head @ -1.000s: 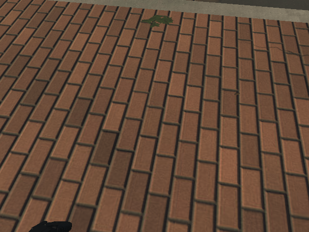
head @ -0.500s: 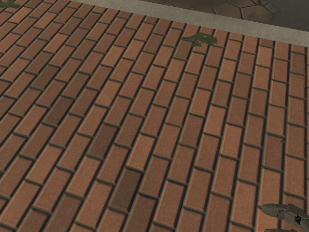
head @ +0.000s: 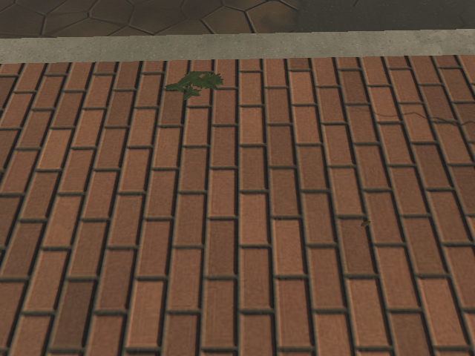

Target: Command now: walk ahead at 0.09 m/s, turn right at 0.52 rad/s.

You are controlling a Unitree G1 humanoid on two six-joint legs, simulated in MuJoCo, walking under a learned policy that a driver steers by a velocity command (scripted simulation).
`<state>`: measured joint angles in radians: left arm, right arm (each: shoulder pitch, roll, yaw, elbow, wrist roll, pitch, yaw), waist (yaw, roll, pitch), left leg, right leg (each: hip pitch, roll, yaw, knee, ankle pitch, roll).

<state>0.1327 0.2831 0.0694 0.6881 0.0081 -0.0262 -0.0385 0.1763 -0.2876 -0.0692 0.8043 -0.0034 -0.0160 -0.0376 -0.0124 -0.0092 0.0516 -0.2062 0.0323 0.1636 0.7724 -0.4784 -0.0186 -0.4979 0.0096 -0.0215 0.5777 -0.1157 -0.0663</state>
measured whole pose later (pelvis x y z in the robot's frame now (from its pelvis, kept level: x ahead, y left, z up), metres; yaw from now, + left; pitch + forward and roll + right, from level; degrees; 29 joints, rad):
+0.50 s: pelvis +0.06 +0.05 +0.01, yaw -14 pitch +2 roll -1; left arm 0.16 0.31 0.08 0.64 0.00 0.04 0.02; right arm 0.21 -0.26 -0.06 0.77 -0.03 -0.01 -0.01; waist -0.02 -0.04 0.01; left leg -0.31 0.00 -0.04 0.53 -0.25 0.00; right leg -0.49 0.12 0.15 0.89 -0.46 0.02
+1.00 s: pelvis +0.05 +0.03 +0.01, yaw -15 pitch -2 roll +0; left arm 0.22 0.22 0.03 0.77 0.01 0.01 0.02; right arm 0.18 -0.25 -0.04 0.87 -0.01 0.00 -0.02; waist -0.02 0.00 0.03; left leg -0.24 0.02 -0.03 0.52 -0.26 -0.04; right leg -0.19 0.01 0.07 0.54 -0.32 0.01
